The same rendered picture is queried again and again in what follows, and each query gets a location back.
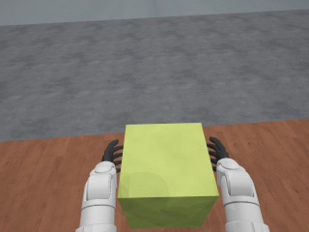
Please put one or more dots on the carton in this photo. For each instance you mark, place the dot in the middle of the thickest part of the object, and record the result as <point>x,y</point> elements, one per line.
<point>166,178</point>

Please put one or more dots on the robot left forearm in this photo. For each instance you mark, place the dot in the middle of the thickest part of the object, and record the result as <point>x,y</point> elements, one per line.
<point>99,200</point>

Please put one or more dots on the robot right forearm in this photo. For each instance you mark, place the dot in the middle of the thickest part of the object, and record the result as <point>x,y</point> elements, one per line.
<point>240,200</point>

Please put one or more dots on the robot right hand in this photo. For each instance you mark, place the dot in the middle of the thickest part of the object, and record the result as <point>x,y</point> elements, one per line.
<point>219,151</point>

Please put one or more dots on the robot left hand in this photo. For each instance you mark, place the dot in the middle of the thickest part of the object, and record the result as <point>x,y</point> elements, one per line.
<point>110,156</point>

